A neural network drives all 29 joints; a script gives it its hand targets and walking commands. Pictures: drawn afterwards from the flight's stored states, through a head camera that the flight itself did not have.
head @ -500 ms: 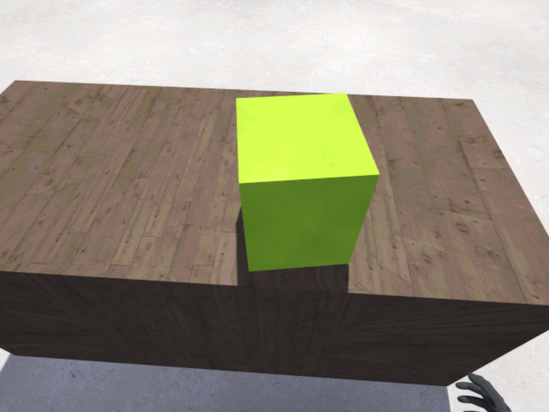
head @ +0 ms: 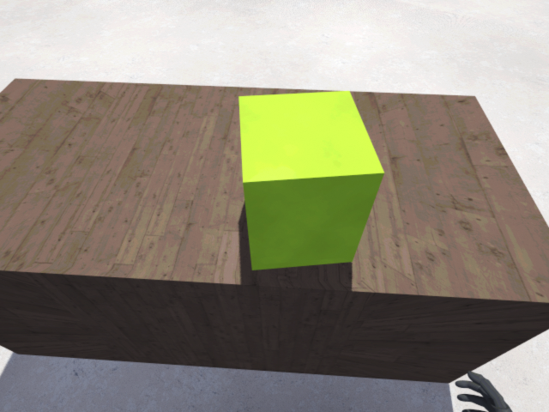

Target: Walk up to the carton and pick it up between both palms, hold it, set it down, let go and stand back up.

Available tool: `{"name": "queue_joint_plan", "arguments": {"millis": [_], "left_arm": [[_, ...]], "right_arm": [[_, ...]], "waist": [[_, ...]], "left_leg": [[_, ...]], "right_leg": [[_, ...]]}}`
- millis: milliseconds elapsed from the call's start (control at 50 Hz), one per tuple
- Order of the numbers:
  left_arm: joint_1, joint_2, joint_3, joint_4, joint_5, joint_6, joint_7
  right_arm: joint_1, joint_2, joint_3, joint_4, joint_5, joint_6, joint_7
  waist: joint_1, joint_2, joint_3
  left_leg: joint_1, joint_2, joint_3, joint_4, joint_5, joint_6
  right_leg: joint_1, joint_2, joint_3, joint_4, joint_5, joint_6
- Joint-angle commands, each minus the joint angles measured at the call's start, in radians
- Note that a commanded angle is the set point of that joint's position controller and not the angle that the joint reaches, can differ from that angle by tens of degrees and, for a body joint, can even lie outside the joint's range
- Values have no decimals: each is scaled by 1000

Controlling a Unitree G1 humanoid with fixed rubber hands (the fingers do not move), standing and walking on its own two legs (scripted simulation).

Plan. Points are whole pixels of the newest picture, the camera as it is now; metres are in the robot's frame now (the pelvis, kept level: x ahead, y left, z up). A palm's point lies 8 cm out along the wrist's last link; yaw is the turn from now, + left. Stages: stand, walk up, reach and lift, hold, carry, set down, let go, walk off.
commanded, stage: walk up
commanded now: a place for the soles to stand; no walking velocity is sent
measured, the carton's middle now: (298, 184) +0.50 -0.03 +0.01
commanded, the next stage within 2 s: none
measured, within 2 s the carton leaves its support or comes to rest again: neither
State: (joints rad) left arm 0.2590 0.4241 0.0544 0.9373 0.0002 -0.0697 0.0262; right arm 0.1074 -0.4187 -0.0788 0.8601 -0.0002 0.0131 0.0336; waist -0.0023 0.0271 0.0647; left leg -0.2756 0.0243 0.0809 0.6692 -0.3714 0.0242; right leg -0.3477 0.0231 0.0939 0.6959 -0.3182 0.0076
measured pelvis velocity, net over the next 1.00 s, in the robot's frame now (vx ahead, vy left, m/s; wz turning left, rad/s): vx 0.00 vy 0.01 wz -0.04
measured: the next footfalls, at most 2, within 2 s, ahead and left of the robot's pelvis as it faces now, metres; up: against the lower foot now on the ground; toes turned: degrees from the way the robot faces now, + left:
none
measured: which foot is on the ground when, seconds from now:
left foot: down 0.00-1.00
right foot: down 0.00-1.00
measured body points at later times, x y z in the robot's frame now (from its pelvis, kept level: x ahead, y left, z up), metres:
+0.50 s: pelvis +0.00 +0.00 +0.00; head +0.02 -0.01 +0.45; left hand +0.06 +0.34 -0.10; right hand +0.13 -0.32 -0.10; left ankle -0.01 +0.10 -0.72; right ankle +0.03 -0.14 -0.72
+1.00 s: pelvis +0.00 +0.01 +0.00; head +0.02 +0.01 +0.45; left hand +0.08 +0.35 -0.10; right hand +0.11 -0.32 -0.10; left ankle +0.00 +0.10 -0.72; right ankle +0.01 -0.13 -0.70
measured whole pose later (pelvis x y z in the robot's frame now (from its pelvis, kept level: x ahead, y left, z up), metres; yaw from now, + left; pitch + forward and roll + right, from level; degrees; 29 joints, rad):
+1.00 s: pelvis +0.00 +0.01 +0.00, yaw -2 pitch -2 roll -1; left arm 0.26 0.42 0.05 0.93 0.00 -0.06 0.03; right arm 0.13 -0.42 -0.08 0.86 0.00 0.02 0.03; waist 0.00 0.03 0.07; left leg -0.25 0.02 0.09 0.64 -0.36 0.05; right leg -0.35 0.03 0.10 0.77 -0.42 0.01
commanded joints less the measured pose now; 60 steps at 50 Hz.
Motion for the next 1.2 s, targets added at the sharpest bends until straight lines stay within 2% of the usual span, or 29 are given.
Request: {"name": "queue_joint_plan", "arguments": {"millis": [0, 20, 60, 120, 180, 220, 260, 320, 360, 400, 460, 500, 520, 560, 640, 680, 720, 740, 780, 840, 880, 900, 920, 980, 1020, 1060, 1100, 1140, 1180], "left_arm": [[47, 183, 15, -34, 17, -9, 8], [55, 196, 20, -24, 20, -16, 8], [25, 269, 37, -37, 23, -24, 13], [5, 288, 36, -45, 20, -21, 19], [-67, 220, 15, -68, 15, -7, 15], [-58, 178, 8, -68, 12, -2, 11], [-2, 190, 14, -50, 18, 0, 11], [66, 199, 20, -24, 22, -19, 12], [29, 284, 42, -37, 24, -25, 17], [28, 300, 41, -39, 22, -22, 20], [-38, 262, 29, -59, 19, -12, 22], [-67, 210, 15, -74, 11, -5, 16], [-60, 182, 10, -74, 7, 0, 12], [-21, 193, 15, -59, 18, 9, 16], [60, 178, 17, -43, 19, -13, 8], [69, 203, 26, -29, 31, -21, 14], [41, 292, 45, -40, 24, -24, 18], [44, 296, 43, -42, 24, -22, 17], [17, 282, 40, -50, 24, -20, 20], [-57, 222, 17, -72, 12, -9, 16], [-53, 165, 4, -76, 10, 3, 9], [-38, 181, 11, -67, 20, 10, 13], [-22, 190, 13, -62, 20, 9, 14], [36, 176, 14, -49, 13, -5, 8], [78, 170, 18, -32, 20, -16, 13], [50, 243, 38, -37, 28, -17, 19], [34, 299, 46, -46, 23, -17, 17], [9, 287, 42, -54, 25, -15, 18], [-49, 252, 27, -69, 20, -7, 17]], "right_arm": [[-93, -227, -44, -57, -22, -21, -12], [-91, -216, -40, -60, -24, -15, -12], [-86, -177, -40, -81, -12, -8, -12], [-73, -165, -36, -70, -13, -4, -11], [-22, -198, -45, -47, -23, -21, -11], [-20, -239, -54, -43, -25, -29, -11], [-68, -239, -51, -56, -23, -27, -13], [-90, -210, -37, -61, -24, -11, -13], [-84, -173, -41, -87, -13, -1, -10], [-79, -162, -37, -77, -12, 5, -10], [-36, -167, -39, -56, -18, -6, -10], [-5, -208, -52, -45, -26, -26, -14], [-14, -240, -57, -46, -26, -30, -13], [-42, -243, -53, -55, -28, -29, -12], [-45, -229, -45, -61, -30, -23, -14], [-48, -195, -34, -72, -28, -12, -11], [-60, -156, -36, -94, -13, -1, -7], [-60, -157, -34, -85, -13, 2, -9], [-59, -162, -36, -76, -18, -5, -9], [12, -183, -47, -48, -24, -32, -12], [8, -248, -57, -46, -29, -41, -13], [-4, -251, -56, -49, -30, -40, -11], [-3, -245, -53, -49, -28, -39, -13], [-27, -216, -43, -60, -28, -29, -17], [-30, -219, -41, -68, -25, -15, -14], [-50, -182, -38, -95, -17, -9, -8], [-36, -155, -35, -89, -10, 3, -9], [-42, -165, -37, -76, -17, -2, -8], [18, -167, -43, -51, -20, -18, -10]], "waist": [[25, 85, -60], [20, 64, -71], [-5, -56, -97], [-12, -112, -83], [-42, -44, -85], [-37, 65, -74], [-7, 89, -47], [21, 70, -70], [-8, -74, -91], [-5, -130, -70], [-24, -133, -68], [-43, -40, -114], [-34, 35, -101], [-24, 77, -39], [6, 120, -58], [11, 74, -102], [-5, -115, -85], [0, -138, -63], [0, -133, -44], [-44, -83, -105], [-39, 63, -93], [-39, 81, -50], [-29, 72, -17], [-6, 123, -24], [15, 120, -87], [2, -17, -101], [-5, -145, -54], [-3, -148, -26], [-35, -135, -47]], "left_leg": [[69, 263, -173, -194, 181, 165], [58, 204, -125, -138, 178, 117], [18, 64, -56, 14, 109, 25], [1, 1, -112, 15, -85, 19], [189, 102, -171, -177, 29, 59], [169, 272, -285, -316, 28, 162], [91, 345, -286, -288, 140, 228], [69, 196, -106, -104, 250, 107], [-4, 43, -65, 34, 65, 18], [-48, -19, -106, 70, -197, 11], [13, 8, -132, -62, -76, 21], [222, 122, -197, -222, 85, 61], [192, 220, -269, -306, 31, 123], [110, 363, -355, -348, 62, 237], [141, 252, -160, -188, 294, 164], [70, 179, -100, -91, 254, 83], [-49, 5, -78, 42, -90, 7], [-78, -22, -105, 67, -242, 6], [-96, -7, -128, 51, -216, 10], [171, 69, -164, -226, 79, 36], [210, 274, -330, -367, -3, 141], [163, 350, -383, -386, -12, 206], [154, 369, -378, -369, 63, 233], [157, 268, -184, -236, 370, 182], [144, 210, -96, -127, 442, 121], [9, 99, -61, -33, 162, 40], [-52, -26, -94, 63, -213, 6], [-71, -15, -122, 63, -231, 10], [50, 18, -130, -125, -44, 20]], "right_leg": [[6, -15, -50, -83, -28, -54], [48, -21, -13, -154, 131, -64], [63, -157, 255, -183, 356, -137], [52, -231, 410, -223, 382, -220], [-120, -119, 212, -152, 251, -112], [-123, 20, -15, 38, 102, -41], [-79, 5, -66, 118, -180, -35], [61, -24, -4, -182, 165, -67], [75, -177, 300, -202, 335, -150], [78, -253, 455, -249, 358, -237], [61, -216, 370, -224, 355, -197], [-92, -107, 180, -109, 306, -95], [-113, -5, 49, 0, 154, -54], [-117, 15, -49, 166, -215, -33], [-13, -10, -90, -112, -72, -51], [124, -25, -4, -215, 184, -64], [113, -226, 375, -253, 241, -191], [114, -266, 460, -278, 242, -242], [135, -260, 445, -284, 273, -244], [4, -161, 231, -158, 383, -131], [-118, 23, -3, 17, 56, -43], [-140, 27, -34, 125, -192, -34], [-161, 11, -40, 183, -228, -32], [-78, -25, -74, 3, -148, -34], [69, -1, -117, -205, 113, -51], [144, -105, 125, -213, 251, -93], [88, -269, 421, -280, 213, -240], [92, -272, 437, -299, 199, -254], [46, -224, 327, -234, 275, -190]]}}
